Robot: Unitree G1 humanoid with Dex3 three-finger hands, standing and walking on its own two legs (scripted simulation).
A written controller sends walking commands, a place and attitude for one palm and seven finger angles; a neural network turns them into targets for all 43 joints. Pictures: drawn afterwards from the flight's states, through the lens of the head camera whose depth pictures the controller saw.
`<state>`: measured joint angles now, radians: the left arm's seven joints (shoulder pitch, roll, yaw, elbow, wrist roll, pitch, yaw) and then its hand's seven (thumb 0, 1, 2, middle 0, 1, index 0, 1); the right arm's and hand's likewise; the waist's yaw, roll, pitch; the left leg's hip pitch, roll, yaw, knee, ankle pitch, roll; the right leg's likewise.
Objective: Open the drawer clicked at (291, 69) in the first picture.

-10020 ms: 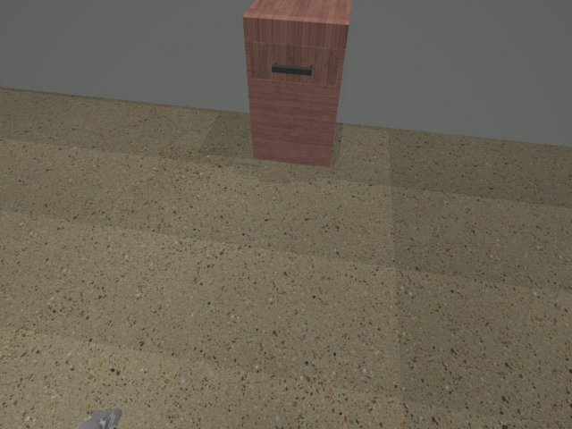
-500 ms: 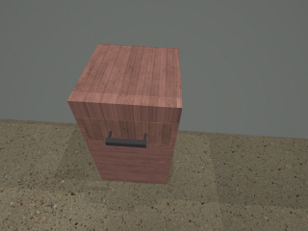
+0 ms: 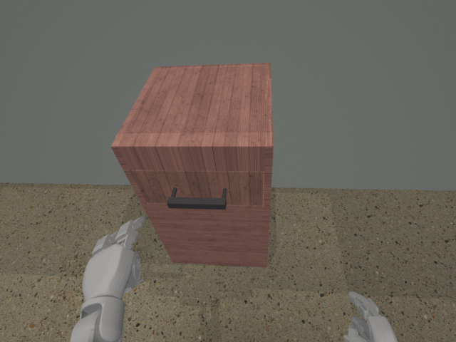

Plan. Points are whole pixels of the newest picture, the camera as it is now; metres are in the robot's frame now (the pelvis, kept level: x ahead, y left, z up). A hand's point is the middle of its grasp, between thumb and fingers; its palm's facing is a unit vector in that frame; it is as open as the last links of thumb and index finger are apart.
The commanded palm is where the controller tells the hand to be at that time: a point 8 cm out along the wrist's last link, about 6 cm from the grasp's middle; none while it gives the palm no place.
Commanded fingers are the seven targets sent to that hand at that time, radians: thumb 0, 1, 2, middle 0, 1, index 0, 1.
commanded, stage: raise the hand with hooked fingers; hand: left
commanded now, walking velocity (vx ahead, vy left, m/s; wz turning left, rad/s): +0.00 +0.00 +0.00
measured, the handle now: (198, 197) +0.55 +0.13 -0.18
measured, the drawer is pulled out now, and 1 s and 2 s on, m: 0.00 0.00 0.00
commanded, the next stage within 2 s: move the hooked fingers above the handle in 1.62 s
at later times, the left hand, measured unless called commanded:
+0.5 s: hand (137, 256) +0.28 +0.19 +0.00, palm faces +0.02 -0.16 -0.99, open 10.7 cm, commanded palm +0.24 +0.20 +0.06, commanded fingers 0.00 -0.03 0.50 -0.27 -0.90 -0.27 -0.90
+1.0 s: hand (128, 207) +0.35 +0.21 +0.06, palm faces +0.04 -0.13 -0.99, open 13.4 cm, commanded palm +0.33 +0.22 +0.13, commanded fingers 0.00 -0.50 0.30 -0.30 -1.20 -0.30 -1.20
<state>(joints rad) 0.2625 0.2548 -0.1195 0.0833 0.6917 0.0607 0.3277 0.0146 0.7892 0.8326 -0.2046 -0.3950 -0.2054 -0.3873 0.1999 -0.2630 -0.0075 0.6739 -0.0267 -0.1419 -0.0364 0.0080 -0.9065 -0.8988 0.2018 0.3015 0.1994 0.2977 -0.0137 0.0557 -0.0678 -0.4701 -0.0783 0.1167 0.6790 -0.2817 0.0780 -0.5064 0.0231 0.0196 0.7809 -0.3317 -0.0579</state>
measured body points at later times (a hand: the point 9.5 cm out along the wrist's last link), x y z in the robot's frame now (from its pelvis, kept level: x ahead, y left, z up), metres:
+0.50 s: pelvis +0.05 -0.04 -0.01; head +0.08 -0.07 +0.44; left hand +0.27 +0.19 +0.06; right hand +0.26 -0.24 -0.11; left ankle +0.04 +0.07 -0.71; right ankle +0.04 -0.08 -0.71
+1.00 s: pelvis +0.07 +0.00 +0.01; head +0.09 -0.02 +0.46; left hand +0.34 +0.21 +0.11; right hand +0.26 -0.23 -0.09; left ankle +0.04 +0.07 -0.71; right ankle +0.04 -0.08 -0.71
